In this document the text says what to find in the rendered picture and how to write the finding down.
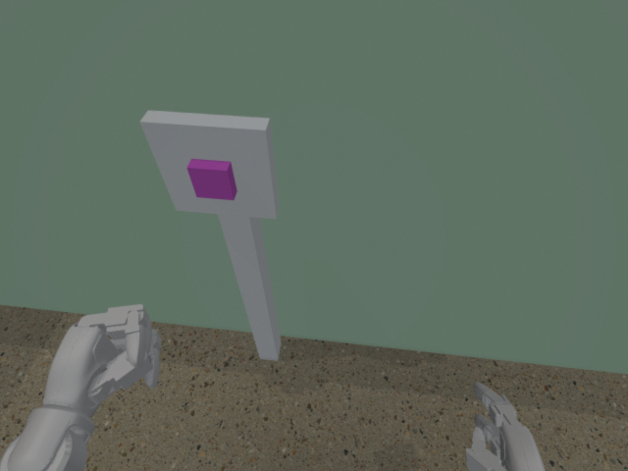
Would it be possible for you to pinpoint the right robot hand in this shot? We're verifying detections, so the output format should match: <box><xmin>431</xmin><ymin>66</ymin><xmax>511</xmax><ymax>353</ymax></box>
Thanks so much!
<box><xmin>466</xmin><ymin>382</ymin><xmax>546</xmax><ymax>471</ymax></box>

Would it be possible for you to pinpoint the panel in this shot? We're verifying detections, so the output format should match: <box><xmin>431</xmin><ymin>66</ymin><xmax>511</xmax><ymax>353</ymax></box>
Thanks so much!
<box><xmin>140</xmin><ymin>110</ymin><xmax>282</xmax><ymax>361</ymax></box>

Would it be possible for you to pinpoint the left robot hand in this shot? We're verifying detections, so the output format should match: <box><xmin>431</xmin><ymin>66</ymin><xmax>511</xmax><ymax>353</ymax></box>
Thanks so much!
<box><xmin>43</xmin><ymin>304</ymin><xmax>162</xmax><ymax>418</ymax></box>

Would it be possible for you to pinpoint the robot left forearm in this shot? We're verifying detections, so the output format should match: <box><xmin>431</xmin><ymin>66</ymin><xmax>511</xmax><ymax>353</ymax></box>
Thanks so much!
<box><xmin>0</xmin><ymin>405</ymin><xmax>95</xmax><ymax>471</ymax></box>

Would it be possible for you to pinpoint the button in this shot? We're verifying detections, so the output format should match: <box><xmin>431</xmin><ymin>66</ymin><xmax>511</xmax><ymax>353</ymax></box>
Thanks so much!
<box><xmin>187</xmin><ymin>159</ymin><xmax>237</xmax><ymax>200</ymax></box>

